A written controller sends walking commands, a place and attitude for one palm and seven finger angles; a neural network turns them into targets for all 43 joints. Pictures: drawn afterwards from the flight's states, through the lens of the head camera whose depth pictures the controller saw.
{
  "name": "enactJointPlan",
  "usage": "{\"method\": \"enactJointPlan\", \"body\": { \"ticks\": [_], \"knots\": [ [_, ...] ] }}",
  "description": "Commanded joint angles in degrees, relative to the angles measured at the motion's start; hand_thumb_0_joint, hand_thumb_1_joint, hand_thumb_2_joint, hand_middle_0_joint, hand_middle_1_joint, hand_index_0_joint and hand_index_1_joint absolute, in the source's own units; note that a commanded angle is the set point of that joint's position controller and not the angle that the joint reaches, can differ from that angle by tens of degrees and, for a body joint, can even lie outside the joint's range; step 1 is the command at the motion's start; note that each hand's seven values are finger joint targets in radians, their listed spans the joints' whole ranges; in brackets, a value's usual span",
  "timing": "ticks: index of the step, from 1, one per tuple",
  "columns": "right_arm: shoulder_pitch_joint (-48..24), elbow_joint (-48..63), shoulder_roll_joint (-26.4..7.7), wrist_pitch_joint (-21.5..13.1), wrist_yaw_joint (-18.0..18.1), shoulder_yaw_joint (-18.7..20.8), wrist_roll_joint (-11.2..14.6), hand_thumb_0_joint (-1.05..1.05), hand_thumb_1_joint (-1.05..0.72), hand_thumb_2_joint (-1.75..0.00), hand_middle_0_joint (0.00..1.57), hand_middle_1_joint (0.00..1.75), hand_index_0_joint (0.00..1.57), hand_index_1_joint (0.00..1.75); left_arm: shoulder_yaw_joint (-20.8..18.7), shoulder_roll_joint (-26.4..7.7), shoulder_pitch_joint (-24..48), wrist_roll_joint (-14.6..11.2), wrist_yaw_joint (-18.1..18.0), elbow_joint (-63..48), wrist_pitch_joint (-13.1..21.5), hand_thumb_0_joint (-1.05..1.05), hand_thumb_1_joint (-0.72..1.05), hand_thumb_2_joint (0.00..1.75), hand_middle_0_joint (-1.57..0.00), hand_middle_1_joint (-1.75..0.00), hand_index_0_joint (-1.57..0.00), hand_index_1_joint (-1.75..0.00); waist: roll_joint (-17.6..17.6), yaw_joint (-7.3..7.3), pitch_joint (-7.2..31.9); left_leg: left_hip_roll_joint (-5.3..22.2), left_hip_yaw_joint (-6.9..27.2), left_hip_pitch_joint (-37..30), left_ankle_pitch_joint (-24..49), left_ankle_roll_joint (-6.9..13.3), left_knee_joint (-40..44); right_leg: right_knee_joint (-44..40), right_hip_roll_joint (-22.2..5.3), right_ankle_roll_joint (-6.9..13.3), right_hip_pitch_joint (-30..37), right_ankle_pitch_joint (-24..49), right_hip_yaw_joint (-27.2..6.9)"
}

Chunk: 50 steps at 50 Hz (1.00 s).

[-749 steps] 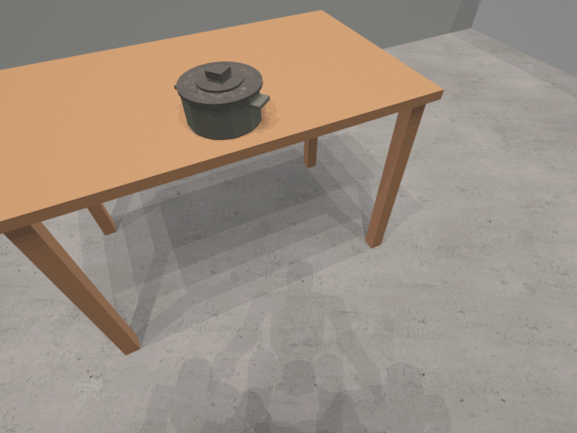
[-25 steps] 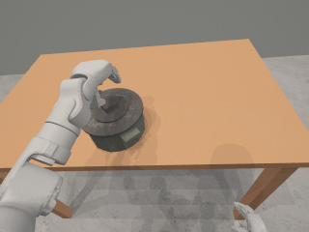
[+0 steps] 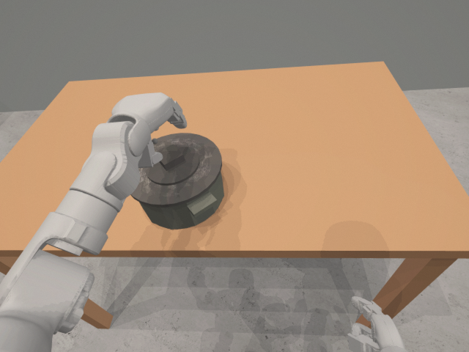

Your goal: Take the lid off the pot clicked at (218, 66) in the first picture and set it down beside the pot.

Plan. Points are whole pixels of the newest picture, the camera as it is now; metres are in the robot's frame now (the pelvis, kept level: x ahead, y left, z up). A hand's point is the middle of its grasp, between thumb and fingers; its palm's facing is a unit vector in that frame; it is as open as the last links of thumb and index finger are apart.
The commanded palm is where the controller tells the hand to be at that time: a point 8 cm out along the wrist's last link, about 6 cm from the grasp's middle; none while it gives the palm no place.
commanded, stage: lower the open fingers around the knob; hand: left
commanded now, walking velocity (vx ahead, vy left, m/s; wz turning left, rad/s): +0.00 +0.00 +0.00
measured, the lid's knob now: (169, 157) +0.45 +0.15 +0.10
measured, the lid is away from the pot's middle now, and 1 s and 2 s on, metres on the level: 0.00 0.00 0.00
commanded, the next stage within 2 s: close the fingers and squeeze the knob in 1.00 s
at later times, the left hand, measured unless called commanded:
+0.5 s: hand (167, 154) +0.42 +0.14 +0.13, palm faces -0.31 -0.05 -0.95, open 10.0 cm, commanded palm +0.41 +0.14 +0.19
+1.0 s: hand (170, 157) +0.42 +0.14 +0.12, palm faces -0.30 -0.07 -0.95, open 10.0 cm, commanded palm +0.40 +0.15 +0.18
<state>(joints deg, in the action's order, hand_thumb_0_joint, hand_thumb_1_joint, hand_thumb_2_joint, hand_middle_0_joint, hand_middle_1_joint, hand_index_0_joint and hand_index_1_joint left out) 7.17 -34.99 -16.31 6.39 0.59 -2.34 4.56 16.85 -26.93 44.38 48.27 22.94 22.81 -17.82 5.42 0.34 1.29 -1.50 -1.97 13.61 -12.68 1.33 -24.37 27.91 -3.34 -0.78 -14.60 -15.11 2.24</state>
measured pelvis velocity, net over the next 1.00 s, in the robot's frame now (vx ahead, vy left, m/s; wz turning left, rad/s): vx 0.01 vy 0.00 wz -0.01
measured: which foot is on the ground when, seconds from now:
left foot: down 0.00-1.00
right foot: down 0.00-1.00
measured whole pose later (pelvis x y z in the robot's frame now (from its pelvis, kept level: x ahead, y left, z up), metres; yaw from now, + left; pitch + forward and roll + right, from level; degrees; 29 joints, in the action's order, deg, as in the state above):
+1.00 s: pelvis +0.01 +0.00 +0.00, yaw -1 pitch +3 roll +1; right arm 8.8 -35.6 -16.2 6.6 1.1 -1.9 4.3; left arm 17.1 -23.2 42.6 48.9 20.1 30.1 -17.5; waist 5.0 1.6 1.8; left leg -0.9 -2.4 14.3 -13.5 1.1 -24.9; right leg 28.2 -2.7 -0.5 -15.4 -15.6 1.7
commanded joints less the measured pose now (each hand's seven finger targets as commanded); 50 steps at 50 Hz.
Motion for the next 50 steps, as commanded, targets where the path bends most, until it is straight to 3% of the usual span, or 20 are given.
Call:
{"method": "enactJointPlan", "body": {
  "ticks": [1,7,9,10,12,13,17,19,22,24,27,35,38,40,41,43,44,47,48,50],
  "knots": [
    [-6.8,8.5,-5.6,-2.5,0.0,2.0,0.3,0.0,-0.9,-0.9,0.2,0.3,0.2,0.3,-6.9,-10.7,26.3,0.4,-2.1,-6.9,-0.9,0.0,-0.3,1.47,-0.85,-0.08,-0.85,-0.08,-7.5,0.82,18.2,-0.3,1.8,-7.2,14.5,2.3,0.8,-2.3,2.4,2.6,5.2,18.2,0.7],
    [-6.7,8.6,-5.0,-2.6,0.4,1.8,0.1,0.0,-0.9,-0.9,0.2,0.3,0.2,0.3,-6.7,-11.6,29.2,1.4,-1.8,-8.6,-0.5,0.0,-0.3,1.47,-0.85,-0.08,-0.85,-0.08,-7.5,0.86,21.3,-0.6,1.6,-8.1,14.8,2.4,0.7,-1.8,2.4,2.3,6.9,19.0,0.3],
    [-6.2,8.3,-4.9,-2.8,0.3,1.9,0.1,0.0,-0.9,-0.9,0.2,0.3,0.2,0.3,-5.1,-9.7,30.5,1.7,-1.8,-7.9,-0.7,0.0,-0.3,1.47,-0.85,-0.08,-0.85,-0.08,-5.9,1.23,20.2,-0.5,1.8,-8.8,15.2,2.3,0.7,-1.8,2.5,2.5,5.3,18.7,0.7],
    [-5.8,8.0,-4.9,-2.9,0.4,1.9,0.1,0.0,-0.9,-0.9,0.2,0.3,0.2,0.3,-5.4,-9.6,28.7,1.6,-1.8,-5.4,-0.9,0.0,-0.3,1.47,-0.85,-0.08,-0.85,-0.08,-7.1,1.18,19.3,-0.6,1.9,-8.3,15.0,2.4,0.6,-1.9,2.7,2.5,5.0,18.5,0.7],
    [-5.2,7.5,-5.3,-2.7,0.7,1.8,0.0,0.0,-0.9,-0.9,0.2,0.3,0.2,0.3,-7.4,-11.9,28.2,1.6,-2.0,-2.9,-0.7,0.0,-0.3,1.47,-0.85,-0.08,-0.85,-0.08,-9.1,1.09,18.8,-0.5,1.6,-6.8,13.0,2.4,1.0,-2.2,2.6,2.3,5.7,17.5,0.6],
    [-5.3,7.5,-5.2,-2.8,0.7,1.6,0.1,0.0,-0.9,-0.9,0.2,0.3,0.2,0.3,-5.3,-9.7,29.1,1.7,-1.9,-2.1,-0.7,0.0,-0.3,1.47,-0.85,-0.08,-0.85,-0.08,-8.3,1.43,17.3,-0.7,1.6,-6.4,12.1,2.4,1.2,-2.3,2.6,2.3,4.7,16.9,0.8],
    [-4.8,7.8,-5.1,-3.3,0.8,2.0,-0.3,0.0,-0.9,-0.9,0.2,0.3,0.2,0.3,-6.5,-11.1,30.8,1.9,-2.3,-5.3,0.2,0.0,-0.3,1.47,-0.85,-0.08,-0.85,-0.08,-7.3,1.19,22.4,-0.7,2.1,-8.5,14.6,2.7,0.7,-1.7,2.6,2.4,7.0,18.8,0.3],
    [-3.9,7.0,-5.1,-3.2,0.8,2.1,-0.1,0.0,-0.9,-0.9,0.2,0.3,0.2,0.3,-5.0,-9.1,29.9,2.2,-2.4,-1.3,-0.2,0.0,-0.3,1.47,-0.85,-0.08,-0.85,-0.08,-7.3,1.59,19.1,-0.6,1.8,-7.6,13.3,2.5,1.0,-2.0,2.7,2.4,4.8,17.5,0.8],
    [-3.8,7.3,-5.1,-3.3,0.6,2.2,-0.3,0.0,-0.9,-0.9,0.2,0.3,0.2,0.3,-4.4,-7.7,28.6,1.7,-2.7,-2.0,0.3,0.0,-0.3,1.47,-0.85,-0.08,-0.85,-0.08,-7.1,1.52,20.0,-0.5,2.0,-8.1,14.5,2.6,0.9,-1.9,2.8,2.5,5.2,18.3,0.8],
    [-3.2,6.8,-5.3,-3.0,0.5,2.3,-0.1,0.0,-0.9,-0.9,0.2,0.3,0.2,0.3,-3.7,-6.8,28.3,2.1,-3.0,0.5,0.2,0.0,-0.3,1.47,-0.85,-0.08,-0.85,-0.08,-7.7,1.73,18.0,-0.5,1.7,-7.2,13.3,2.4,1.0,-2.0,2.9,2.4,4.0,17.6,1.0],
    [-3.0,7.4,-5.3,-3.3,0.6,2.6,-0.5,0.0,-0.9,-0.9,0.2,0.3,0.2,0.3,-7.3,-10.5,28.7,2.1,-4.0,-3.5,1.2,0.0,-0.3,1.47,-0.85,-0.08,-0.85,-0.08,-7.1,0.92,23.0,-0.4,1.8,-8.9,16.3,2.9,0.4,-1.5,2.7,2.5,7.2,20.4,0.2],
    [-2.8,6.3,-5.3,-2.5,0.6,2.4,0.0,0.0,-0.9,-0.9,0.2,0.3,0.2,0.3,-4.0,-6.2,25.6,2.2,-5.6,4.0,0.0,0.0,-0.3,1.47,-0.85,-0.08,-0.85,-0.08,-8.8,1.47,17.7,-0.3,1.0,-5.9,13.2,2.6,0.9,-1.9,2.9,2.2,4.4,18.6,0.6],
    [-3.1,7.0,-5.4,-2.7,0.6,2.6,-0.2,0.0,-0.9,-0.9,0.2,0.3,0.2,0.3,-6.2,-8.6,25.6,2.4,-5.6,0.9,0.0,0.0,-0.3,1.47,-0.85,-0.08,-0.85,-0.08,-7.8,0.92,21.2,-0.4,1.1,-7.0,15.8,2.8,0.1,-1.2,2.7,2.4,6.7,21.5,0.2],
    [-3.5,7.4,-5.2,-2.7,0.5,2.4,-0.1,0.0,-0.9,-0.9,0.2,0.3,0.2,0.3,-5.4,-7.8,24.8,2.3,-5.2,-0.2,0.1,0.0,-0.3,1.47,-0.85,-0.08,-0.85,-0.08,-8.0,0.94,21.7,-0.5,1.1,-7.2,16.9,2.8,0.0,-1.1,2.7,2.3,7.2,22.9,0.2],
    [-3.7,7.6,-5.5,-2.7,0.5,2.7,-0.2,0.0,-0.9,-0.9,0.2,0.3,0.2,0.3,-7.1,-8.9,23.0,1.7,-5.1,-0.5,0.3,0.0,-0.3,1.47,-0.85,-0.08,-0.85,-0.08,-8.5,0.84,21.3,-0.3,1.1,-6.9,17.5,3.0,-0.3,-1.5,2.7,2.4,7.6,23.6,0.1],
    [-3.7,7.2,-5.4,-2.4,0.6,2.1,0.1,0.0,-0.9,-0.9,0.2,0.3,0.2,0.3,-6.0,-8.6,22.7,2.2,-4.9,2.8,-0.1,0.0,-0.3,1.47,-0.85,-0.08,-0.85,-0.08,-9.6,1.21,18.0,-0.4,0.8,-5.2,15.4,2.7,0.2,-1.4,2.9,2.1,6.1,22.0,0.5],
    [-4.0,7.2,-5.3,-2.2,0.6,2.3,0.1,0.0,-0.9,-0.9,0.2,0.3,0.2,0.3,-4.4,-7.3,25.6,2.3,-4.7,0.0,-0.1,0.0,-0.3,1.47,-0.85,-0.08,-0.85,-0.08,-8.4,1.53,18.7,-0.3,0.8,-6.0,14.7,2.6,0.3,-1.7,2.7,2.1,5.6,21.2,0.4],
    [-4.1,8.1,-5.1,-2.5,0.5,2.6,-0.1,0.0,-0.9,-0.9,0.2,0.3,0.2,0.3,-6.3,-9.0,24.0,1.9,-4.9,-3.8,0.3,0.0,-0.3,1.47,-0.85,-0.08,-0.85,-0.08,-7.0,0.89,22.0,-0.4,1.0,-7.9,17.4,2.9,-0.3,-1.2,2.7,2.3,7.5,23.2,-0.1],
    [-4.3,7.9,-5.1,-2.5,0.5,2.3,0.0,0.0,-0.9,-0.9,0.2,0.3,0.2,0.3,-7.2,-9.7,21.7,2.0,-4.8,-1.5,0.2,0.0,-0.3,1.47,-0.85,-0.08,-0.85,-0.08,-8.7,0.69,20.3,-0.4,1.1,-6.9,17.4,2.8,-0.4,-1.1,2.8,2.3,7.2,23.6,0.3],
    [-4.8,8.2,-5.0,-2.4,0.5,2.3,0.0,0.0,-0.9,-0.9,0.2,0.3,0.2,0.3,-6.5,-9.6,23.4,2.0,-4.7,-4.2,0.3,0.0,-0.3,1.47,-0.85,-0.08,-0.85,-0.08,-7.4,0.79,20.8,-0.4,0.8,-7.2,17.5,2.8,-0.3,-1.3,2.6,2.2,7.5,24.0,0.0]
  ]
}}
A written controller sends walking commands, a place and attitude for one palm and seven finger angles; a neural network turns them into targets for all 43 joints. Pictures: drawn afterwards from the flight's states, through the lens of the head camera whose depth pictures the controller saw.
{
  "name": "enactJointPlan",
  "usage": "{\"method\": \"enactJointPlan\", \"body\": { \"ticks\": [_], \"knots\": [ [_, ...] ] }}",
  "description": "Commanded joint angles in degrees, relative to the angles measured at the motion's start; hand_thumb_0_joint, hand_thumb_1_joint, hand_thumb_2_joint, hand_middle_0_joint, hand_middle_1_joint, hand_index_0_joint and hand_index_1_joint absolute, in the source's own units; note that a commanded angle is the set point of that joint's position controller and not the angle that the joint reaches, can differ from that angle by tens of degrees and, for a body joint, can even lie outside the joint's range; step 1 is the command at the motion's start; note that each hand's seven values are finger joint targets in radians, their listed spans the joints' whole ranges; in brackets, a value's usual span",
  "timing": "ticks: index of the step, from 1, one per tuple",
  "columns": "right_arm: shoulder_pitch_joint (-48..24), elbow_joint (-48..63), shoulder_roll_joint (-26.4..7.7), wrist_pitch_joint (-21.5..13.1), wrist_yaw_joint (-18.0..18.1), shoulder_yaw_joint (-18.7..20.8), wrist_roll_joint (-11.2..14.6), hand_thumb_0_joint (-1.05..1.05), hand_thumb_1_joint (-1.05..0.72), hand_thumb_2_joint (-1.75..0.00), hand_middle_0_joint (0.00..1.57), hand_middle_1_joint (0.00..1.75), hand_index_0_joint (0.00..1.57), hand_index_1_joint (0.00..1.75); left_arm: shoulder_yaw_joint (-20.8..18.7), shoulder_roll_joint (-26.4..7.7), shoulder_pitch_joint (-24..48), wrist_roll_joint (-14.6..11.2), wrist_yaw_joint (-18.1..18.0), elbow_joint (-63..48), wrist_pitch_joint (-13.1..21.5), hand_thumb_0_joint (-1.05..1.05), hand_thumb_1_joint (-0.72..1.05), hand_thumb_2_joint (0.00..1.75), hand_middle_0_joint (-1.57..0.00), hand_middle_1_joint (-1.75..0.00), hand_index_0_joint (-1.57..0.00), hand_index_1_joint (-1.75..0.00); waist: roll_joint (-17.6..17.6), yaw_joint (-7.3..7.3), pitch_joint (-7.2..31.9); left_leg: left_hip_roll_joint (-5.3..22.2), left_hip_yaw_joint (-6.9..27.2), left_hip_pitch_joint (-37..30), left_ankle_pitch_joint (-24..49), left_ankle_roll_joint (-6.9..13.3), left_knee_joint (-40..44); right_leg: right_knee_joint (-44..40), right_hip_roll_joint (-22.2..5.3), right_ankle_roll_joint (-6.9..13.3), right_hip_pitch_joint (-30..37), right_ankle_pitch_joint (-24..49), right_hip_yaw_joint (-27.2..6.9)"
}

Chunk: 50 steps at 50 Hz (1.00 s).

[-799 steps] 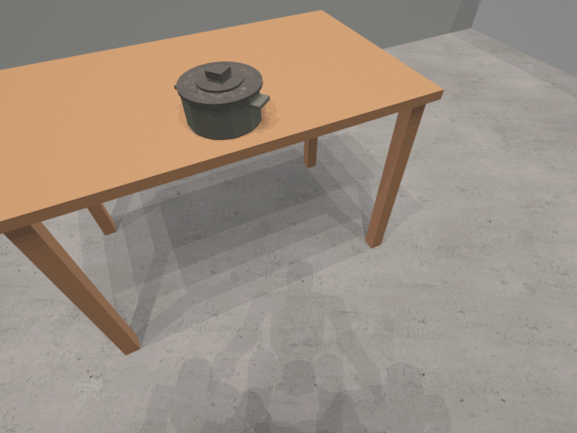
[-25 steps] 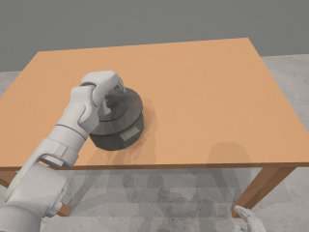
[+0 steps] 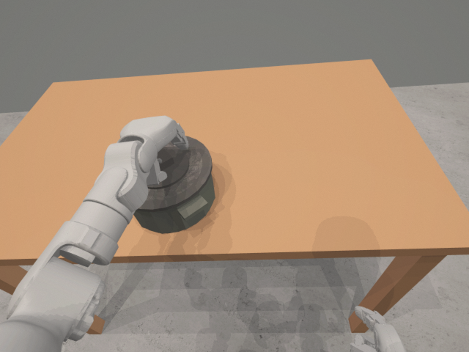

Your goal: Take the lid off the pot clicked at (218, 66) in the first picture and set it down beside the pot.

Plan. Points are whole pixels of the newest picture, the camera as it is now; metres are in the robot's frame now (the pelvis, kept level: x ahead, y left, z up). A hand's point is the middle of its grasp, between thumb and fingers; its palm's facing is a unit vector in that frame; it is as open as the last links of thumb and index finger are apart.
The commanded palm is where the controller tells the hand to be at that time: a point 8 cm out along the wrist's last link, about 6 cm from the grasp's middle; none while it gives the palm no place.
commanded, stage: close the fingers and squeeze the knob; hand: left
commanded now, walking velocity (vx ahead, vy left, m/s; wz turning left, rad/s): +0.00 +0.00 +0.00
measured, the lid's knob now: (158, 160) +0.44 +0.16 +0.10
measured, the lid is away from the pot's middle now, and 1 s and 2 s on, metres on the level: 0.00 0.00 0.00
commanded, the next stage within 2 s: lift the lid straight up in 1.64 s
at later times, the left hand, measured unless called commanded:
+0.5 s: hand (152, 167) +0.40 +0.15 +0.12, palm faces -0.29 -0.06 -0.95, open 9.3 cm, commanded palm +0.39 +0.16 +0.18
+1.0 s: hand (152, 164) +0.41 +0.16 +0.12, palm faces -0.30 -0.07 -0.95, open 7.6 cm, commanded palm +0.40 +0.16 +0.18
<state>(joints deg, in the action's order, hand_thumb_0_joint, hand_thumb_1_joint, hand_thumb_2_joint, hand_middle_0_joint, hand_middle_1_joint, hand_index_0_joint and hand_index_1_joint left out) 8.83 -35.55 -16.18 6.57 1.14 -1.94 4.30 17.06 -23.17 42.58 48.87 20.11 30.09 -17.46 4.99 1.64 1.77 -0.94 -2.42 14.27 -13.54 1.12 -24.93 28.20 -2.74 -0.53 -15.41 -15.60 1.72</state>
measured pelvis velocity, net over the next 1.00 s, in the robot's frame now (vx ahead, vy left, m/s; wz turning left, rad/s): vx -0.01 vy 0.00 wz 0.00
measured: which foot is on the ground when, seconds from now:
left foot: down 0.00-1.00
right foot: down 0.00-1.00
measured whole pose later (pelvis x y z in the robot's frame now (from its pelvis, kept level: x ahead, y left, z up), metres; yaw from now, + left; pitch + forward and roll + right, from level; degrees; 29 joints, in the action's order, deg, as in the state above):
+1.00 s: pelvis -0.01 +0.00 +0.00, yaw +0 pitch +2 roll +1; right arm 9.3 -36.4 -16.3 6.4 1.7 -1.9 4.3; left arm 17.3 -23.9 42.9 48.6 20.5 31.0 -16.8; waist 4.7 1.5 1.4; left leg -1.1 -2.4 14.3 -13.0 1.4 -24.9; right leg 27.6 -2.9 -0.8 -15.2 -14.8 1.7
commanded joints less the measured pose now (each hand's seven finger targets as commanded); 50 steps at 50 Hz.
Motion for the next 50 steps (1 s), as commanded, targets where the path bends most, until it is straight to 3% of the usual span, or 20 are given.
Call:
{"method": "enactJointPlan", "body": {
  "ticks": [1,5,6,7,11,13,14,15,17,19,20,26,27,29,30,32,33,37,40,50],
  "knots": [
    [-6.8,8.8,-5.4,-2.5,-0.1,2.0,0.2,0.0,-0.9,-0.9,0.2,0.3,0.2,0.3,-7.0,-13.4,25.0,1.0,-1.9,-12.2,0.1,0.0,-0.3,1.47,-0.85,-0.08,-0.85,-0.08,-7.6,-0.27,20.0,-0.9,1.6,-7.6,18.6,3.1,0.1,-1.9,2.0,2.1,8.4,24.5,0.6],
    [-7.0,8.3,-5.2,-2.3,0.3,1.7,0.5,0.0,-0.9,-0.9,0.2,0.3,0.2,0.3,-6.6,-13.9,26.0,1.5,-1.8,-11.1,-0.3,0.0,-0.3,1.47,-0.85,-0.08,-0.85,-0.08,-7.3,-0.17,18.5,-0.9,1.3,-7.4,15.6,2.9,0.7,-2.1,2.0,1.9,6.8,21.7,0.6],
    [-7.6,9.0,-5.3,-2.4,0.1,2.0,0.3,0.0,-0.9,-0.9,0.2,0.3,0.2,0.3,-6.0,-12.6,26.1,0.8,-1.6,-13.6,-0.1,0.0,-0.18,1.18,-0.68,-0.38,-0.68,-0.38,-6.2,-0.05,19.8,-1.0,1.4,-8.0,16.7,3.1,0.2,-2.2,1.9,2.2,7.4,22.7,0.4],
    [-7.3,8.9,-5.0,-2.5,0.0,1.9,0.3,0.0,-0.9,-0.9,0.2,0.3,0.2,0.3,-6.8,-13.7,25.0,1.1,-1.7,-13.7,-0.1,0.0,-0.17,1.18,-0.67,-0.42,-0.67,-0.42,-6.1,-0.45,21.0,-0.9,1.6,-8.6,18.0,3.0,0.1,-1.6,2.0,2.1,8.0,23.2,0.5],
    [-7.8,9.0,-5.3,-2.1,-0.3,2.0,0.4,0.0,-0.9,-0.9,0.2,0.3,0.2,0.3,-5.5,-11.8,23.5,0.4,-1.2,-13.8,-0.1,0.0,-0.13,1.17,-0.64,-0.54,-0.64,-0.54,-6.8,0.14,19.7,-0.8,1.8,-8.4,17.8,2.9,-0.1,-2.1,2.1,2.2,6.8,22.8,0.8],
    [-7.6,8.5,-5.1,-2.1,-0.1,1.7,0.4,0.0,-0.9,-0.9,0.2,0.3,0.2,0.3,-5.6,-12.9,25.6,1.2,-1.3,-13.0,-0.2,0.0,-0.11,1.17,-0.64,-0.59,-0.64,-0.59,-6.8,0.12,18.4,-0.9,1.8,-8.0,15.8,2.7,0.5,-2.2,2.3,2.1,5.9,20.7,0.9],
    [-7.3,8.1,-5.0,-2.1,0.1,1.6,0.4,0.0,-0.9,-0.9,0.2,0.3,0.2,0.3,-4.3,-11.6,27.2,1.1,-1.3,-12.6,-0.2,0.0,-0.1,1.17,-0.63,-0.61,-0.63,-0.61,-6.2,0.51,17.7,-0.9,1.9,-8.1,14.9,2.8,0.7,-2.4,2.3,2.2,5.0,19.8,1.1],
    [-7.0,7.7,-5.1,-2.1,0.2,1.6,0.4,0.0,-0.9,-0.9,0.2,0.3,0.2,0.3,-5.5,-13.0,27.4,1.2,-1.5,-11.1,-0.2,0.0,-0.08,1.16,-0.63,-0.64,-0.63,-0.64,-7.5,0.34,17.9,-0.9,2.1,-7.7,14.2,2.7,0.9,-2.4,2.3,2.1,5.3,18.9,1.1],
    [-7.2,8.1,-5.0,-2.3,0.3,1.7,0.2,0.0,-0.9,-0.9,0.2,0.3,0.2,0.3,-5.8,-13.3,28.7,1.2,-1.7,-13.8,0.4,0.0,-0.06,1.15,-0.63,-0.68,-0.63,-0.68,-5.5,0.09,20.5,-1.0,2.1,-8.9,15.4,2.8,0.8,-2.1,2.2,2.3,6.5,19.5,0.8],
    [-7.3,8.2,-4.6,-2.4,-0.1,1.8,0.2,0.0,-0.9,-0.9,0.2,0.3,0.2,0.3,-3.4,-10.1,27.9,1.4,-1.8,-13.8,0.4,0.0,-0.04,1.14,-0.63,-0.71,-0.63,-0.71,-4.2,0.16,20.1,-0.7,2.5,-10.0,17.0,2.5,0.6,-1.8,2.3,2.5,5.0,19.5,1.3],
    [-7.1,8.0,-4.6,-2.3,-0.2,1.8,0.3,0.0,-0.9,-0.9,0.2,0.3,0.2,0.3,-3.1,-9.1,25.8,1.3,-1.7,-11.2,0.1,0.0,-0.03,1.14,-0.63,-0.73,-0.63,-0.73,-5.7,0.12,19.2,-0.7,2.6,-9.5,16.6,2.4,0.7,-1.8,2.5,2.5,4.4,18.8,1.6],
    [-6.8,7.6,-5.6,-2.1,0.3,1.8,0.0,0.0,-0.9,-0.9,0.2,0.3,0.2,0.3,-6.9,-13.5,27.8,0.8,-2.5,-9.3,0.3,0.0,0.04,1.1,-0.64,-0.81,-0.64,-0.81,-7.7,0.01,17.9,-0.7,2.2,-6.9,12.1,2.7,1.6,-3.0,2.2,2.4,5.7,16.5,1.0],
    [-6.6,7.6,-5.0,-2.2,0.4,1.7,0.1,0.0,-0.9,-0.9,0.2,0.3,0.2,0.3,-4.9,-11.5,27.9,1.4,-2.4,-8.2,0.2,0.0,0.06,1.1,-0.64,-0.82,-0.64,-0.82,-7.5,0.13,18.4,-0.8,1.9,-7.3,12.3,2.7,1.7,-2.6,2.3,2.2,5.5,16.4,1.0],
    [-6.6,7.9,-5.1,-2.6,0.4,1.8,0.0,0.0,-0.9,-0.9,0.2,0.3,0.2,0.3,-6.6,-13.7,29.0,1.6,-2.5,-10.9,0.6,0.0,0.08,1.08,-0.65,-0.85,-0.65,-0.85,-6.3,-0.35,20.4,-0.7,2.1,-8.5,13.8,2.8,1.6,-2.4,2.2,2.4,6.5,18.0,0.8],
    [-6.4,8.1,-5.0,-2.9,0.4,1.8,-0.1,0.0,-0.9,-0.9,0.2,0.3,0.2,0.3,-6.3,-13.1,28.7,1.5,-2.5,-11.5,0.8,0.0,0.09,1.07,-0.66,-0.86,-0.66,-0.86,-6.1,-0.51,21.1,-0.8,2.2,-8.9,15.3,2.9,1.3,-2.1,2.1,2.4,7.1,19.4,0.8],
    [-6.1,7.8,-5.1,-2.7,0.3,1.8,0.1,0.0,-0.9,-0.9,0.2,0.3,0.2,0.3,-6.2,-12.2,23.8,1.1,-2.3,-7.0,0.5,0.0,0.12,1.05,-0.66,-0.88,-0.66,-0.88,-8.1,-0.3,18.2,-0.6,1.9,-7.1,14.2,2.7,1.4,-2.5,2.4,2.2,6.3,18.5,1.0],
    [-5.9,7.6,-5.3,-2.5,0.2,1.8,0.1,0.0,-0.9,-0.9,0.2,0.3,0.2,0.3,-6.5,-12.9,25.6,1.2,-2.3,-8.2,0.4,0.0,0.13,1.05,-0.67,-0.89,-0.67,-0.89,-7.6,-0.28,17.7,-0.5,1.8,-6.8,12.9,2.7,1.8,-2.9,2.2,2.1,6.1,17.8,1.0],
    [-5.8,7.9,-5.2,-2.8,0.2,2.2,0.0,0.0,-0.9,-0.9,0.2,0.3,0.2,0.3,-6.0,-12.6,27.9,1.3,-2.3,-11.7,0.7,0.0,0.18,1.0,-0.69,-0.92,-0.69,-0.92,-6.4,-0.06,20.2,-0.6,2.1,-8.8,14.7,2.9,1.5,-2.5,2.4,2.4,6.4,18.5,1.0],
    [-5.8,7.7,-5.4,-2.9,0.4,2.0,0.2,0.0,-0.9,-0.9,0.2,0.3,0.2,0.3,-6.2,-12.8,25.6,1.0,-2.2,-8.3,0.4,0.0,0.23,0.97,-0.7,-0.94,-0.7,-0.94,-7.5,-0.16,17.9,-0.8,1.9,-7.3,13.7,2.9,1.6,-2.7,2.4,2.2,6.1,18.7,1.0],
    [-5.6,7.4,-5.6,-2.8,0.7,1.9,0.3,0.0,-0.9,-0.9,0.2,0.3,0.2,0.3,-6.7,-13.7,26.4,1.6,-2.1,-6.5,0.4,0.0,0.37,0.82,-0.77,-0.99,-0.77,-0.99,-7.1,-0.21,17.9,-0.9,1.7,-6.9,13.8,2.9,1.3,-2.6,2.3,2.3,6.1,19.0,0.8]
  ]
}}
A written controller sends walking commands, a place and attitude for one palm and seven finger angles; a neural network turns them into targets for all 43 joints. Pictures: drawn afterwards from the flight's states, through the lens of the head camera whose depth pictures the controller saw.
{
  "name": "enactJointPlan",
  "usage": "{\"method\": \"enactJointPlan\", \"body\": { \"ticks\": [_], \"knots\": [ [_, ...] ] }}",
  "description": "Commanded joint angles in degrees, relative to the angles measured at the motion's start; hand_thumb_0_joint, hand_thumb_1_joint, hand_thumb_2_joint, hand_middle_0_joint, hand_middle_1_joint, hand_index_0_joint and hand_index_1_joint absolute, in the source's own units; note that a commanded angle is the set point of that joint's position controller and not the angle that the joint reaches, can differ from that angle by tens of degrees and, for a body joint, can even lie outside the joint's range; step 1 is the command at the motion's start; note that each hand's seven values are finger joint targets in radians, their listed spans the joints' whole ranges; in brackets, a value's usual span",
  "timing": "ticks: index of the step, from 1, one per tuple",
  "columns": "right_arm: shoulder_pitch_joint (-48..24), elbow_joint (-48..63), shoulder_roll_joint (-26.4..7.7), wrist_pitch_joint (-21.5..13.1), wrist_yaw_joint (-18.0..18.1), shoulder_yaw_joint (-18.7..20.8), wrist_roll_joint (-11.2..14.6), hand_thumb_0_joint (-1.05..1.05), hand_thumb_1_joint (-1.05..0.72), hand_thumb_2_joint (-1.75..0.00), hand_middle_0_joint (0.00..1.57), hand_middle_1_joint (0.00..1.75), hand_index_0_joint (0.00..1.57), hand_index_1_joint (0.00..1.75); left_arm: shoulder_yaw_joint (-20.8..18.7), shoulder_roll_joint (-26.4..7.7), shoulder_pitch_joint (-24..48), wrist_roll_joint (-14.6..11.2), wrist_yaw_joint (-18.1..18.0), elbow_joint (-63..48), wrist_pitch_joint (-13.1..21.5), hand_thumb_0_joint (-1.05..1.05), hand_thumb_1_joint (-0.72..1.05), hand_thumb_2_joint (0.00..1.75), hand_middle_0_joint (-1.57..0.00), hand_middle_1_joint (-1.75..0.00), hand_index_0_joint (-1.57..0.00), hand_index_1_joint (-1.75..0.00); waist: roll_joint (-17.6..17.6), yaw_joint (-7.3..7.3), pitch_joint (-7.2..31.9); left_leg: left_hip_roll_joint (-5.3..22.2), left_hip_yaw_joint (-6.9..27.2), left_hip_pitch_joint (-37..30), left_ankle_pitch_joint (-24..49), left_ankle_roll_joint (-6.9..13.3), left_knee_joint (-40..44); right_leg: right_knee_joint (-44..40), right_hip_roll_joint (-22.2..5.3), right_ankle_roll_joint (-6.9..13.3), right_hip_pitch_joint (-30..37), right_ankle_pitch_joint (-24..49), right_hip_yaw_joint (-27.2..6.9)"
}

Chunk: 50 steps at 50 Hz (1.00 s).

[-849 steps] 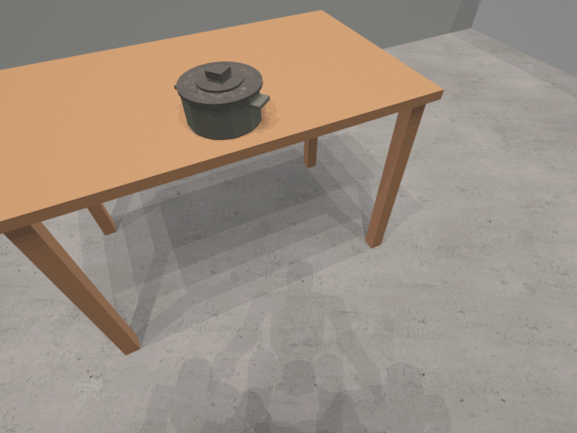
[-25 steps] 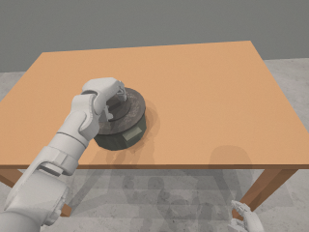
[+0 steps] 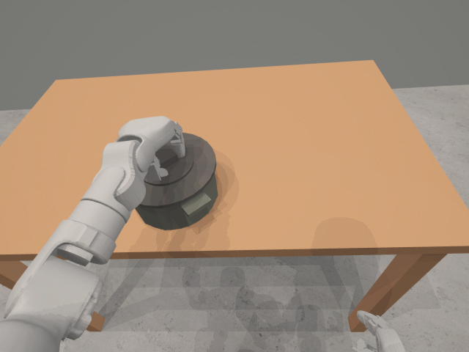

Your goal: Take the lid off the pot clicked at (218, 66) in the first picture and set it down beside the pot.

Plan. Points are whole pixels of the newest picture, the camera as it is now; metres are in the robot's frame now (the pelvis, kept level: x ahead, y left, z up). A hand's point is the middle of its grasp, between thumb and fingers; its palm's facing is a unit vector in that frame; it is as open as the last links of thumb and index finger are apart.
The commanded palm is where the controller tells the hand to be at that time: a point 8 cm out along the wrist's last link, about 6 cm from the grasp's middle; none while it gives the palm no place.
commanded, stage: close the fingers and squeeze the knob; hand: left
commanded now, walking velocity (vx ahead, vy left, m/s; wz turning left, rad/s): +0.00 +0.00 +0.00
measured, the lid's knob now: (163, 157) +0.45 +0.15 +0.10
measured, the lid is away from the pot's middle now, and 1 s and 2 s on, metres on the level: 0.00 0.00 0.01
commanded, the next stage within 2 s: lift the lid straight up in 0.64 s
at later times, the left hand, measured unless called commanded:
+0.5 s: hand (154, 160) +0.42 +0.16 +0.12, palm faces -0.30 -0.08 -0.95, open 7.5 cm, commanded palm +0.40 +0.16 +0.18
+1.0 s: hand (154, 158) +0.42 +0.16 +0.12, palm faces -0.31 -0.06 -0.95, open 7.3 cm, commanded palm +0.41 +0.16 +0.20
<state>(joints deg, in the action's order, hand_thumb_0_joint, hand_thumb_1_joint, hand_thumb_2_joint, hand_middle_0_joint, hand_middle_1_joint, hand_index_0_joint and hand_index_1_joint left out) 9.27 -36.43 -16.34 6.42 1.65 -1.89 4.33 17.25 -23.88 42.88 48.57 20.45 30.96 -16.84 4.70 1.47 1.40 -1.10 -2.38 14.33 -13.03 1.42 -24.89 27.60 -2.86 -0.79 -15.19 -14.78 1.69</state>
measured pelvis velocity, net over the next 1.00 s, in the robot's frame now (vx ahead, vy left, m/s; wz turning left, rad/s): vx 0.00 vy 0.00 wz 0.00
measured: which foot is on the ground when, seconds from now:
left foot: down 0.00-1.00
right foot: down 0.00-1.00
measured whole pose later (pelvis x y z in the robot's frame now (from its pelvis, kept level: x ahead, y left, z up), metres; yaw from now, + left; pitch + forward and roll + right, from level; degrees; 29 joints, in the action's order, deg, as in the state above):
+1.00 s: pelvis +0.00 +0.00 +0.00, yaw +0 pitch +2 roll +1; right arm 8.9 -36.3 -15.8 5.3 2.2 -2.2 4.0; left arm 17.9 -24.8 43.5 48.4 21.4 30.0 -17.0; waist 4.7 1.5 1.0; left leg -1.3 -2.3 14.0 -12.9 1.7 -24.4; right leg 26.6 -3.0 -1.0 -14.6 -14.4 1.7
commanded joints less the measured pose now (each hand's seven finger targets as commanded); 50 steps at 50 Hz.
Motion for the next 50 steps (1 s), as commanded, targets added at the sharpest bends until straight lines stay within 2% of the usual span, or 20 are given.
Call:
{"method": "enactJointPlan", "body": {
  "ticks": [1,5,8,10,14,17,19,21,23,27,29,32,34,37,39,41,45,47,48,50],
  "knots": [
    [-6.0,8.5,-5.9,-2.7,0.2,2.0,0.0,0.0,-0.9,-0.9,0.2,0.3,0.2,0.3,-8.1,-13.9,25.4,1.5,-2.4,-8.2,0.2,0.0,0.39,0.8,-0.78,-0.99,-0.78,-0.99,-6.7,0.0,18.6,-0.6,1.7,-7.0,13.6,2.7,1.1,-2.4,2.3,2.7,6.3,18.5,0.8],
    [-6.1,8.4,-5.5,-2.4,0.3,1.7,0.3,0.0,-0.9,-0.9,0.2,0.3,0.2,0.3,-6.3,-12.8,27.0,2.1,-2.1,-7.1,0.0,0.0,0.34,0.9,-0.74,-0.95,-0.78,-0.97,-7.0,0.34,17.9,-0.6,1.4,-6.5,12.9,2.5,1.3,-2.3,2.3,2.4,5.7,18.6,0.8],
    [-5.9,8.9,-5.6,-2.7,0.4,1.8,0.1,0.0,-0.9,-0.9,0.2,0.3,0.2,0.3,-8.7,-15.1,25.1,2.4,-2.1,-7.3,0.6,0.0,0.34,0.93,-0.73,-0.95,-0.78,-0.97,-7.0,-0.24,19.4,-0.6,1.4,-6.9,14.3,2.7,0.8,-1.9,2.3,2.5,7.1,19.9,0.6],
    [-6.2,9.1,-5.4,-2.6,0.4,1.7,0.2,0.0,-0.9,-0.9,0.2,0.3,0.2,0.3,-7.0,-13.2,25.0,2.1,-1.8,-7.4,0.5,0.0,0.35,0.94,-0.74,-0.95,-0.79,-0.97,-6.8,0.07,19.2,-0.7,1.1,-6.9,14.5,2.6,0.8,-2.1,2.2,2.3,7.0,20.7,0.4],
    [-6.3,9.0,-5.6,-2.4,0.5,1.6,0.3,0.0,-0.9,-0.9,0.2,0.3,0.2,0.3,-7.8,-14.6,25.7,2.2,-1.9,-7.4,0.6,0.0,0.38,0.96,-0.75,-0.95,-0.81,-0.98,-7.2,0.08,18.4,-0.6,1.2,-6.2,13.7,2.6,1.2,-2.2,2.3,2.3,6.8,19.8,0.6],
    [-6.3,9.7,-5.3,-2.7,0.1,2.0,0.1,0.0,-0.9,-0.9,0.2,0.3,0.2,0.3,-8.4,-14.8,25.3,2.1,-2.1,-12.0,1.1,0.0,0.4,0.98,-0.76,-0.96,-0.83,-0.98,-4.9,-0.45,21.6,-0.4,1.6,-8.4,16.4,2.7,0.8,-1.7,2.3,2.6,8.1,21.0,0.4],
    [-6.5,9.3,-5.2,-2.5,0.0,1.7,0.3,0.0,-0.9,-0.9,0.2,0.3,0.2,0.3,-6.1,-12.1,24.4,1.8,-2.1,-9.1,0.4,0.0,0.42,0.99,-0.77,-0.96,-0.84,-0.99,-6.2,0.14,18.4,-0.4,1.5,-7.3,15.2,2.5,0.9,-2.1,2.4,2.5,6.3,20.0,0.8],
    [-6.3,8.9,-6.0,-2.3,0.2,2.0,0.3,0.0,-0.9,-0.9,0.2,0.3,0.2,0.3,-8.9,-15.0,24.2,1.4,-2.3,-7.6,0.2,0.0,0.44,1.0,-0.78,-0.96,-0.85,-0.99,-7.5,0.16,17.4,-0.3,1.4,-6.0,13.1,2.7,1.2,-2.9,2.4,2.5,6.3,18.5,0.6],
    [-6.2,8.6,-5.6,-2.3,0.3,1.7,0.4,0.0,-0.9,-0.9,0.2,0.3,0.2,0.3,-6.3,-13.0,26.5,2.0,-2.1,-7.4,0.1,0.0,0.46,1.01,-0.79,-0.97,-0.86,-0.99,-7.4,0.5,17.4,-0.5,1.5,-6.0,11.8,2.5,1.6,-2.6,2.4,2.3,5.6,17.4,0.9],
    [-6.1,9.2,-5.4,-2.7,0.0,2.0,0.1,0.0,-0.9,-0.9,0.2,0.3,0.2,0.3,-8.0,-14.3,25.7,2.0,-2.3,-11.8,0.6,0.0,0.5,1.03,-0.81,-0.98,-0.88,-1.0,-5.2,-0.21,21.8,-0.3,1.9,-8.7,16.3,2.7,0.8,-1.8,2.4,2.7,7.6,20.3,0.6],
    [-6.3,8.9,-5.2,-2.6,-0.1,1.9,0.2,0.0,-0.9,-0.9,0.2,0.3,0.2,0.3,-5.1,-10.9,25.6,1.9,-2.1,-9.5,0.0,0.0,0.51,1.04,-0.82,-0.98,-0.89,-1.01,-6.3,0.46,19.0,-0.4,1.7,-8.0,15.2,2.5,1.0,-2.2,2.6,2.5,5.7,19.6,1.0],
    [-6.1,8.7,-5.8,-2.4,0.2,1.8,0.2,0.0,-0.9,-0.9,0.2,0.3,0.2,0.3,-8.6,-15.3,25.8,1.8,-2.2,-8.9,-0.1,0.0,0.54,1.05,-0.83,-0.98,-0.91,-1.02,-7.2,-0.04,19.5,-0.4,1.5,-6.9,13.5,2.6,1.4,-2.3,2.5,2.4,7.0,18.7,0.6],
    [-6.3,8.7,-5.3,-2.5,0.2,1.9,0.3,0.0,-0.9,-0.9,0.2,0.3,0.2,0.3,-4.9,-10.8,26.4,1.7,-1.8,-8.4,-0.3,0.0,0.55,1.06,-0.84,-0.99,-0.91,-1.02,-7.1,0.55,18.3,-0.4,1.6,-7.5,13.9,2.6,1.2,-2.3,2.5,2.5,5.4,18.8,1.1],
    [-6.0,9.0,-5.6,-2.7,0.2,1.9,0.0,0.0,-0.9,-0.9,0.2,0.3,0.2,0.3,-8.4,-14.9,25.7,2.0,-2.1,-9.8,0.2,0.0,0.56,1.06,-0.84,-0.99,-0.92,-1.02,-6.8,-0.22,20.7,-0.5,1.6,-7.6,14.4,2.7,1.1,-2.1,2.5,2.5,7.6,19.5,0.5],
    [-6.4,8.8,-5.2,-2.6,0.2,1.7,0.2,0.0,-0.9,-0.9,0.2,0.3,0.2,0.3,-5.8,-12.3,28.0,1.8,-1.8,-10.6,0.0,0.0,0.57,1.07,-0.85,-0.99,-0.93,-1.03,-5.8,0.37,19.6,-0.5,1.8,-8.0,14.8,2.6,1.3,-2.2,2.4,2.6,6.4,19.7,0.9],
    [-6.8,9.0,-5.5,-2.8,0.3,2.0,-0.1,0.0,-0.9,-0.9,0.2,0.3,0.2,0.3,-8.0,-14.7,30.0,1.7,-2.2,-13.2,0.2,0.0,0.57,1.07,-0.85,-0.99,-0.93,-1.03,-4.9,0.23,21.2,-0.4,2.1,-8.9,15.6,2.8,1.1,-2.4,2.4,2.8,7.0,19.7,0.7],
    [-6.1,8.2,-5.0,-3.4,0.6,1.8,0.0,0.0,-0.9,-0.9,0.2,0.3,0.2,0.3,-7.0,-13.9,32.4,2.0,-2.3,-12.0,-0.3,0.0,0.57,1.07,-0.85,-0.99,-0.93,-1.03,-4.7,0.41,20.9,-0.5,2.3,-9.9,15.7,2.8,1.3,-2.4,2.6,2.8,6.1,19.4,0.8],
    [-5.9,8.2,-5.2,-3.7,0.6,1.8,-0.2,0.0,-0.9,-0.9,0.2,0.3,0.2,0.3,-9.8,-17.9,35.3,2.0,-2.7,-15.7,0.3,0.0,0.57,1.07,-0.85,-0.99,-0.93,-1.03,-4.1,0.07,24.2,-0.4,2.6,-10.7,16.4,2.8,1.6,-2.2,2.6,2.8,8.4,20.2,0.5],
    [-6.3,8.5,-4.9,-4.2,0.7,1.7,-0.2,0.0,-0.9,-0.9,0.2,0.3,0.2,0.3,-7.7,-15.1,34.1,2.1,-2.6,-14.5,0.2,0.0,0.57,1.07,-0.85,-0.99,-0.93,-1.03,-3.9,0.13,23.8,-0.6,2.7,-11.1,17.7,2.9,1.2,-2.1,2.5,2.8,7.8,21.1,0.5],
    [-6.1,7.9,-4.9,-4.3,0.5,1.9,-0.1,0.0,-0.9,-0.9,0.2,0.3,0.2,0.3,-7.0,-14.1,34.7,1.9,-2.4,-14.8,-0.3,0.0,0.57,1.07,-0.85,-0.99,-0.93,-1.03,-4.7,0.31,22.9,-0.4,2.8,-11.4,18.3,2.8,1.3,-2.2,2.6,2.8,7.1,21.6,0.8]
  ]
}}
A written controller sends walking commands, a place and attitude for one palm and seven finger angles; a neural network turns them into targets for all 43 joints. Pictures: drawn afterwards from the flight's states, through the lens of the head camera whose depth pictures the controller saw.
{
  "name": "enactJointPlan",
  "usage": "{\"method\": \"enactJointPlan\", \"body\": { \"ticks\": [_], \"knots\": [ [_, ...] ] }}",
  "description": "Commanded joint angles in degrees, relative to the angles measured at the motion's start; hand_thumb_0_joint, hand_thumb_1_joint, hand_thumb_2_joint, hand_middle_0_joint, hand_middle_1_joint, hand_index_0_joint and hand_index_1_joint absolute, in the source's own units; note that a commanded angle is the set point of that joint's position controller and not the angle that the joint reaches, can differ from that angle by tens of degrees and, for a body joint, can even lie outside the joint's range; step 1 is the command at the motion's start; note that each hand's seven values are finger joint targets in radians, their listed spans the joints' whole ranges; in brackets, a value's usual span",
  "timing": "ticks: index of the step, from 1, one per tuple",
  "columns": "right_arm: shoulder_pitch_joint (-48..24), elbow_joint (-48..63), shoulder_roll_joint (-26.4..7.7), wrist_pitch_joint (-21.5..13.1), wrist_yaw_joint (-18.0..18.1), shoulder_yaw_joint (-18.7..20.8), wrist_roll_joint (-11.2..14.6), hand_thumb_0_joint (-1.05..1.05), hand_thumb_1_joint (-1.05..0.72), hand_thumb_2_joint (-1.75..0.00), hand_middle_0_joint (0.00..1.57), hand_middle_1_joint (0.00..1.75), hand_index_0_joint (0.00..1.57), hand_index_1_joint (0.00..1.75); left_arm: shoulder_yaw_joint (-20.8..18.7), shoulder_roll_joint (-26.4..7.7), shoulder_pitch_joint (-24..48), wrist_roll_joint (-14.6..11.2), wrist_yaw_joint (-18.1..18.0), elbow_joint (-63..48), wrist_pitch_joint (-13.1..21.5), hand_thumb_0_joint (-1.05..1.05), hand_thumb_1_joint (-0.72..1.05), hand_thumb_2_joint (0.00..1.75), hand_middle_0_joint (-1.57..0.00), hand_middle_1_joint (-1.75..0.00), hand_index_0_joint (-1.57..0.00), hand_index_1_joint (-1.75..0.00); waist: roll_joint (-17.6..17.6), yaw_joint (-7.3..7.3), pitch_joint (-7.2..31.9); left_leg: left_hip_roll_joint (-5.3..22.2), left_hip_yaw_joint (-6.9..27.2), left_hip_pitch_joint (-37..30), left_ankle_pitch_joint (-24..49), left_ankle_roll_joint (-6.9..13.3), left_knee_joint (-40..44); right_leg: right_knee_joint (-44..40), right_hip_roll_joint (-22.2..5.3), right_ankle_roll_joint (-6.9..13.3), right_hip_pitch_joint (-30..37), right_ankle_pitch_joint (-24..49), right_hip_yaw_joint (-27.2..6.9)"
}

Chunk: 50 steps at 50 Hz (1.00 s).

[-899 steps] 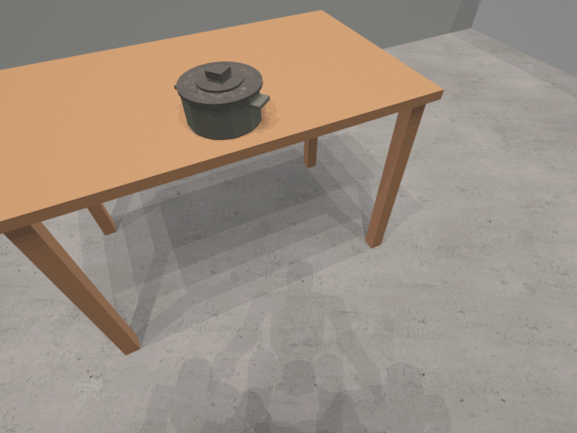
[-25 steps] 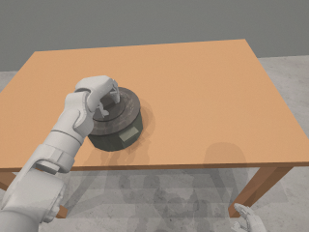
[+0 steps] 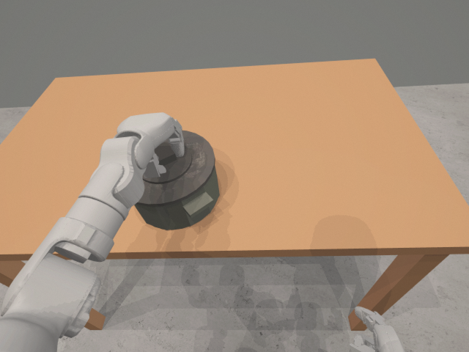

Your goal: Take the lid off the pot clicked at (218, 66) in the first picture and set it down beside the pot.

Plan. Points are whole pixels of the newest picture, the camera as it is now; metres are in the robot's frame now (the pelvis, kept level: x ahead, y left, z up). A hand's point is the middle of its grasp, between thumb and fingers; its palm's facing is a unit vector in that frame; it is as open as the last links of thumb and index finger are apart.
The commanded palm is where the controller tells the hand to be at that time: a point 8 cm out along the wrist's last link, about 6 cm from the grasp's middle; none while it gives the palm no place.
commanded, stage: lift the lid straight up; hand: left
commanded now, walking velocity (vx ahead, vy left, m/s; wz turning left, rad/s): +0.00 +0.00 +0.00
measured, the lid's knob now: (161, 154) +0.45 +0.15 +0.10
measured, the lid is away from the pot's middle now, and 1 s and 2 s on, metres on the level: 0.00 0.01 0.02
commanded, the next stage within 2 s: move the lid sideways beside the pot in 1.74 s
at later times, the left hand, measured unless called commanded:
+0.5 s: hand (154, 137) +0.43 +0.14 +0.16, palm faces -0.25 -0.06 -0.97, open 7.1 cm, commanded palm +0.40 +0.15 +0.24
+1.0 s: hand (145, 117) +0.42 +0.15 +0.21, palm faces -0.18 -0.04 -0.98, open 7.1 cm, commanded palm +0.40 +0.15 +0.28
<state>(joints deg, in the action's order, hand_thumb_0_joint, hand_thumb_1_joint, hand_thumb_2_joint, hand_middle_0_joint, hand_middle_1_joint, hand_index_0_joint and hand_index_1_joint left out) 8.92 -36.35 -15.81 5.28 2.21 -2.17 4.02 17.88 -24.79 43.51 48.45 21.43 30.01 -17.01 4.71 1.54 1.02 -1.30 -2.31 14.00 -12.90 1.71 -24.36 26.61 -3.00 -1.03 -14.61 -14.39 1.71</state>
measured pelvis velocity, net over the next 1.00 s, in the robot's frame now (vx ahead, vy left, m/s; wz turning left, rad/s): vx -0.01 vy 0.00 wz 0.01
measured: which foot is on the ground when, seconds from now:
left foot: down 0.00-1.00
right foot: down 0.00-1.00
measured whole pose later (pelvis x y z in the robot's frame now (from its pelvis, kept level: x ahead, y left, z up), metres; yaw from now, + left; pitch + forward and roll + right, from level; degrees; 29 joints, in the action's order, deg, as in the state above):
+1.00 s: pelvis -0.01 +0.00 +0.00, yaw +1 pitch +1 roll +1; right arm 7.7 -36.7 -15.9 3.3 2.2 -3.2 4.1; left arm 17.9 -26.8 54.3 48.8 26.5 29.5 -19.9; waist 5.2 0.6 1.4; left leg -1.7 -1.8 13.0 -11.4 1.6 -22.9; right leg 26.2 -3.3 -0.9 -13.9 -13.7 2.1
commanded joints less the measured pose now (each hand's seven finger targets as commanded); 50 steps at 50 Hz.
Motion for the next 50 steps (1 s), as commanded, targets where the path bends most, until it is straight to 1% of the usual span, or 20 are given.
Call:
{"method": "enactJointPlan", "body": {
  "ticks": [1,4,10,12,14,17,19,23,24,27,30,33,36,39,41,42,43,44,48,50],
  "knots": [
    [-6.2,8.1,-5.8,-3.2,-0.1,2.3,0.2,0.0,-0.9,-0.9,0.2,0.3,0.2,0.3,-9.0,-14.2,32.5,1.1,-3.4,-13.8,-0.2,0.0,0.57,1.07,-0.85,-0.99,-0.93,-1.03,-5.3,0.16,23.2,-0.1,2.8,-10.5,18.3,2.6,0.6,-1.4,2.6,3.1,7.1,21.2,0.7],
    [-6.1,7.2,-5.7,-3.1,-0.3,1.9,0.3,0.0,-0.9,-0.9,0.2,0.3,0.2,0.3,-6.9,-12.4,33.7,1.9,-2.8,-10.9,-1.3,0.0,0.57,1.07,-0.85,-0.99,-0.93,-1.03,-5.7,0.34,20.9,-0.3,2.7,-9.7,16.9,2.3,1.1,-1.3,2.8,3.0,5.7,20.3,1.2],
    [-6.4,7.6,-5.5,-3.9,-0.2,1.9,0.0,0.0,-0.9,-0.9,0.2,0.3,0.2,0.3,-8.1,-14.2,36.8,2.5,-1.9,-14.2,-1.6,0.0,0.57,1.07,-0.85,-0.99,-0.93,-1.03,-4.4,-0.14,25.2,-0.6,3.0,-11.7,20.5,2.5,0.4,-0.7,2.5,3.1,7.8,23.4,0.7],
    [-6.2,7.7,-5.6,-3.9,-0.4,1.9,-0.1,0.0,-0.9,-0.9,0.2,0.3,0.2,0.3,-9.6,-15.4,34.3,2.1,-1.6,-12.9,-1.8,0.0,0.57,1.07,-0.85,-0.99,-0.93,-1.03,-5.9,-0.46,25.0,-0.5,2.7,-10.9,20.6,2.6,0.4,-0.8,2.5,2.8,8.9,24.0,0.5],
    [-6.7,7.7,-5.5,-3.5,-0.5,1.7,0.2,0.0,-0.9,-0.9,0.2,0.3,0.2,0.3,-6.7,-12.1,34.6,2.1,-1.0,-11.3,-2.3,0.0,0.57,1.07,-0.85,-0.99,-0.93,-1.03,-6.5,-0.05,21.5,-0.5,2.4,-9.5,18.8,2.3,1.0,-1.2,2.4,2.8,7.0,22.7,1.1],
    [-7.2,8.4,-5.6,-3.6,-0.5,1.8,0.0,0.0,-0.9,-0.9,0.2,0.3,0.2,0.3,-9.7,-15.9,36.7,2.3,-0.9,-15.3,-1.9,0.0,0.57,1.07,-0.85,-0.99,-0.93,-1.03,-5.8,-0.73,25.0,-0.6,2.5,-10.9,19.9,2.6,0.8,-0.9,2.3,2.9,9.0,23.5,0.5],
    [-7.5,8.5,-5.3,-3.7,-0.5,1.8,0.1,0.0,-0.9,-0.9,0.2,0.3,0.2,0.3,-7.8,-13.6,36.2,2.5,-0.5,-14.9,-2.3,0.0,0.57,1.07,-0.85,-0.99,-0.93,-1.03,-5.6,-0.44,24.5,-0.5,2.4,-11.5,21.1,2.5,0.5,-0.8,2.4,2.8,8.1,23.9,0.7],
    [-7.6,8.0,-5.7,-3.5,-0.4,1.6,0.2,0.0,-0.9,-0.9,0.2,0.3,0.2,0.3,-9.6,-16.1,37.6,2.6,-0.3,-13.1,-2.7,0.0,0.57,1.07,-0.85,-0.99,-0.93,-1.03,-6.6,-0.59,22.5,-0.4,2.4,-9.9,17.8,2.4,1.2,-1.3,2.4,2.9,7.6,21.5,0.8],
    [-7.7,8.2,-5.5,-3.6,-0.3,1.5,0.2,0.0,-0.9,-0.9,0.2,0.3,0.2,0.3,-8.9,-15.1,37.1,2.5,-0.2,-12.4,-2.8,0.0,0.57,1.07,-0.85,-0.99,-0.93,-1.03,-6.8,-0.77,22.4,-0.6,2.3,-9.6,17.7,2.4,1.3,-1.3,2.3,2.9,7.8,21.6,0.8],
    [-7.9,8.7,-5.4,-4.0,-0.3,1.5,0.1,0.0,-0.9,-0.9,0.2,0.3,0.2,0.3,-9.0,-15.8,39.4,2.4,0.0,-16.1,-2.4,0.0,0.57,1.07,-0.85,-0.99,-0.93,-1.03,-5.5,-0.76,25.5,-0.5,2.4,-11.1,19.3,2.5,1.1,-1.2,2.1,2.8,9.4,22.9,0.3],
    [-8.0,8.0,-5.4,-3.8,-0.4,1.5,0.4,0.0,-0.9,-0.9,0.2,0.3,0.2,0.3,-7.5,-14.0,40.0,2.7,0.4,-13.0,-3.2,0.0,0.57,1.07,-0.85,-0.99,-0.93,-1.03,-5.6,-0.32,22.1,-0.4,2.4,-10.6,17.3,2.2,1.2,-1.6,2.3,2.9,6.6,20.7,0.8],
    [-8.4,9.1,-5.2,-4.5,-0.5,1.6,0.1,0.0,-0.9,-0.9,0.2,0.3,0.2,0.3,-8.6,-15.4,41.0,2.5,0.5,-17.7,-2.5,0.0,0.57,1.07,-0.85,-0.99,-0.93,-1.03,-4.0,-0.93,26.3,-0.5,2.9,-12.6,20.9,2.4,0.7,-1.0,2.2,3.1,8.5,22.8,0.5],
    [-8.4,8.4,-5.9,-3.9,-0.8,1.7,0.3,0.0,-0.9,-0.9,0.2,0.3,0.2,0.3,-9.4,-15.5,38.2,1.7,0.8,-13.8,-3.3,0.0,0.57,1.07,-0.85,-0.99,-0.93,-1.03,-6.3,-0.67,22.7,-0.3,2.9,-10.5,20.2,2.2,0.9,-1.6,2.2,3.2,7.7,22.5,1.0],
    [-8.5,7.9,-5.7,-3.5,-0.3,1.1,0.4,0.0,-0.9,-0.9,0.2,0.3,0.2,0.3,-8.3,-15.2,40.2,2.8,1.1,-10.4,-3.7,0.0,0.57,1.07,-0.85,-0.99,-0.93,-1.03,-8.2,-0.7,20.1,-0.4,2.2,-8.5,14.5,2.1,2.2,-2.2,2.2,2.8,6.5,18.3,1.1],
    [-9.0,8.5,-6.0,-3.8,-0.1,1.2,0.4,0.0,-0.9,-0.9,0.2,0.3,0.2,0.3,-8.5,-15.6,41.6,2.0,1.1,-11.7,-3.1,0.0,0.57,1.07,-0.85,-0.99,-0.93,-1.03,-7.2,-0.45,21.2,-0.6,2.3,-9.0,14.1,2.3,1.9,-2.4,2.0,3.0,6.9,17.9,0.7],
    [-8.7,8.5,-5.5,-4.1,0.0,1.1,0.4,0.0,-0.9,-0.9,0.2,0.3,0.2,0.3,-9.4,-17.7,45.1,2.8,1.0,-14.6,-2.6,0.0,0.57,1.07,-0.85,-0.99,-0.93,-1.03,-6.1,-0.77,24.2,-0.5,2.3,-10.0,14.9,2.3,2.2,-1.9,2.0,2.8,8.4,18.6,0.4],
    [-9.2,8.9,-5.3,-4.5,0.1,1.1,0.3,0.0,-0.9,-0.9,0.2,0.3,0.2,0.3,-9.0,-17.2,45.8,3.0,1.1,-15.3,-2.5,0.0,0.57,1.07,-0.85,-0.99,-0.93,-1.03,-4.8,-0.93,25.3,-0.7,2.5,-10.8,15.9,2.4,1.8,-1.6,2.0,3.0,8.5,19.3,0.3],
    [-8.9,8.6,-5.0,-4.7,0.1,1.1,0.3,0.0,-0.9,-0.9,0.2,0.3,0.2,0.3,-8.0,-16.0,45.7,3.0,1.2,-14.2,-2.7,0.0,0.57,1.07,-0.85,-0.99,-0.93,-1.03,-4.6,-0.65,24.8,-0.7,2.5,-11.2,16.7,2.3,1.7,-1.6,2.1,3.0,7.9,19.7,0.5],
    [-8.5,8.4,-5.4,-5.0,0.1,1.1,0.3,0.0,-0.9,-0.9,0.2,0.3,0.2,0.3,-9.5,-17.5,45.5,2.8,1.5,-11.9,-2.8,0.0,0.57,1.07,-0.85,-0.99,-0.93,-1.03,-6.5,-0.9,23.6,-0.5,2.7,-10.1,16.0,2.3,2.0,-2.0,2.0,2.9,8.1,19.3,0.5],
    [-8.7,8.5,-5.4,-5.0,0.0,1.1,0.4,0.0,-0.9,-0.9,0.2,0.3,0.2,0.3,-8.7,-16.7,46.7,2.8,1.9,-13.0,-2.7,0.0,0.57,1.07,-0.85,-0.99,-0.93,-1.03,-5.3,-0.95,23.4,-0.5,2.7,-10.4,16.1,2.2,2.2,-1.9,2.0,3.0,7.5,19.1,0.7]
  ]
}}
